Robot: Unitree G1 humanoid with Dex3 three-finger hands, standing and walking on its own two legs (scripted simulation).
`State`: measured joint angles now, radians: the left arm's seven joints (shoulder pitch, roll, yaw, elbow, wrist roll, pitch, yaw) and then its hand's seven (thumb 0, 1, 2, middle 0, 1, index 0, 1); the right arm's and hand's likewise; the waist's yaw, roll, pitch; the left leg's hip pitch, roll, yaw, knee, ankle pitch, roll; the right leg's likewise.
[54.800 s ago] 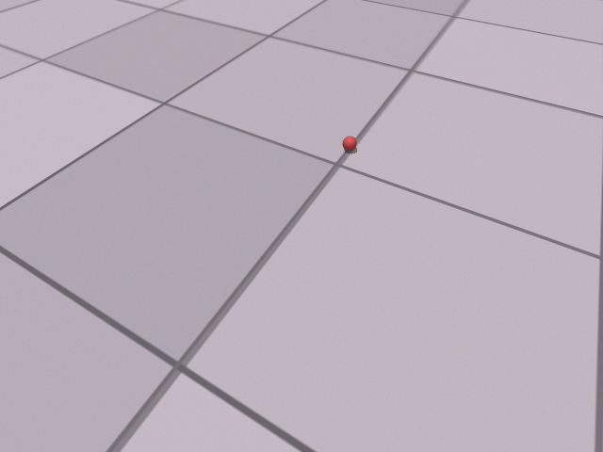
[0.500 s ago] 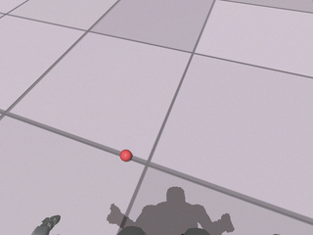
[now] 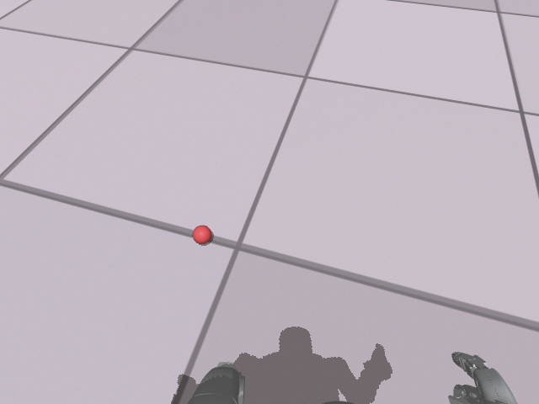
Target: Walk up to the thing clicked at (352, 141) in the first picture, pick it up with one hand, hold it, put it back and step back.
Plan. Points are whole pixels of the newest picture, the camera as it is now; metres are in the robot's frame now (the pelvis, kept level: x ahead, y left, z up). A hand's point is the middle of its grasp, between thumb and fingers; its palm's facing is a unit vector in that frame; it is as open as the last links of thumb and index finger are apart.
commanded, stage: step back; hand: left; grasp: from above
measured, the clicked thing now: (202, 234) +0.78 +0.30 -0.71
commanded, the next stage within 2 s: stand in 1.80 s
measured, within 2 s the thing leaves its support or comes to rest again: neither
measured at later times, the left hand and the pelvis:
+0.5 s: hand out of the picture -0.06 +0.26 -0.13, palm faces +0.06 -0.92 -0.38, open 7.4 cm; pelvis -0.17 -0.01 +0.01, yaw +3 degrees
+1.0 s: hand out of the picture -0.26 +0.26 -0.13, palm faces +0.10 -0.91 -0.41, open 7.4 cm; pelvis -0.29 -0.03 +0.01, yaw +5 degrees
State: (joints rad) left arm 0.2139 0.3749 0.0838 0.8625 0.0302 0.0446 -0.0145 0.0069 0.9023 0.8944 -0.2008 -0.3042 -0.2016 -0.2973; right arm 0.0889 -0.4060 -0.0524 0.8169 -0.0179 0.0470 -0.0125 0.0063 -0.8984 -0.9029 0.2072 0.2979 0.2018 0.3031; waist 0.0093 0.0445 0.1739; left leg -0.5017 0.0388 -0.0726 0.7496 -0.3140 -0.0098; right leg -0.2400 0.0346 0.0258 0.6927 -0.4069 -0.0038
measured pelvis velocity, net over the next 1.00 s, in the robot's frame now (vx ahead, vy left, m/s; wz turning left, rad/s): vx -0.29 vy -0.03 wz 0.09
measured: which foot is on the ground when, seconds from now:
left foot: up 0.00-0.26, down 0.28-0.64, up 0.66-0.90, down 0.92-1.00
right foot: down 0.00-0.30, up 0.32-0.60, down 0.62-1.00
